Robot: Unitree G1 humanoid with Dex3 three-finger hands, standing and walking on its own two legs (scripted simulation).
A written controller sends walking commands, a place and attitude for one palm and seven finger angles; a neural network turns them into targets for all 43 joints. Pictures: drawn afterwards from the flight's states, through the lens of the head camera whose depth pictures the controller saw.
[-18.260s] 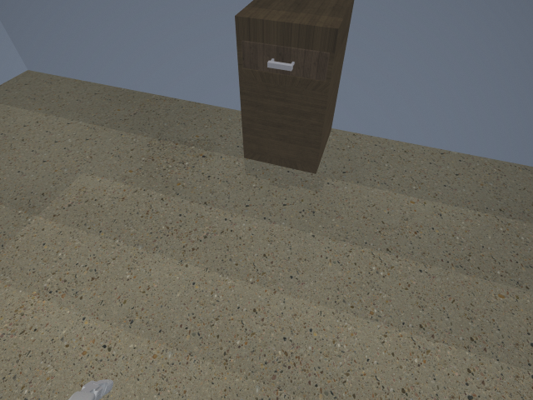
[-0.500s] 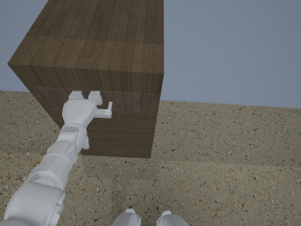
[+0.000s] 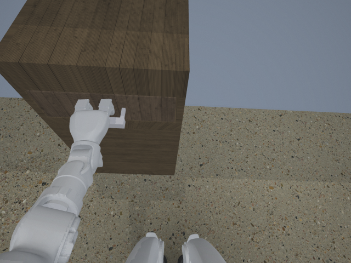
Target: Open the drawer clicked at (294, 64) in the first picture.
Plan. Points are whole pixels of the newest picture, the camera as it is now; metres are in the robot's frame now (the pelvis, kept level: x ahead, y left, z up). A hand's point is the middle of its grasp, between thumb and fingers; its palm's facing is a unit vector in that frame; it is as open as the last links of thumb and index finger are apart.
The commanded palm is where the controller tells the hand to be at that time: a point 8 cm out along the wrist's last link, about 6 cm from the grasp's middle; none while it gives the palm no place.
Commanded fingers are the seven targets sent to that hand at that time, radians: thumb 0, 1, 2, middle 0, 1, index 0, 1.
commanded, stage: lower the fingers behind the handle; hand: left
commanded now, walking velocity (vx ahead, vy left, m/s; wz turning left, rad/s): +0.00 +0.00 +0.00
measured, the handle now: (105, 116) +0.50 +0.19 -0.06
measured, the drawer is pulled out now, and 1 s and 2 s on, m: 0.00 0.00 0.00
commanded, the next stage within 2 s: lift the fingers back up to retry in 0.80 s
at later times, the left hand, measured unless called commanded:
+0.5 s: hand (98, 133) +0.44 +0.20 -0.05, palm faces -0.01 +0.02 -1.00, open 13.8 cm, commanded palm +0.42 +0.18 -0.03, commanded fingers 0.00 -0.50 0.30 -0.30 -1.20 -0.30 -1.20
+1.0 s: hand (98, 133) +0.44 +0.20 -0.05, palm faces -0.02 -0.01 -1.00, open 13.8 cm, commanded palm +0.42 +0.18 -0.01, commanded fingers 0.00 -0.50 0.30 -0.30 -1.20 -0.30 -1.20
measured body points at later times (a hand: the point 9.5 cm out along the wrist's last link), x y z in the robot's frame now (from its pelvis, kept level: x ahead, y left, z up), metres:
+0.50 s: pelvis -0.02 -0.01 -0.03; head +0.10 +0.00 +0.40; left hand +0.43 +0.20 +0.00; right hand +0.05 -0.27 -0.16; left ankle +0.01 +0.05 -0.64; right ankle +0.00 -0.08 -0.64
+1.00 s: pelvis -0.03 -0.01 -0.03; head +0.10 +0.00 +0.40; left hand +0.44 +0.20 +0.00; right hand +0.03 -0.27 -0.16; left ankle +0.01 +0.05 -0.64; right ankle +0.00 -0.08 -0.64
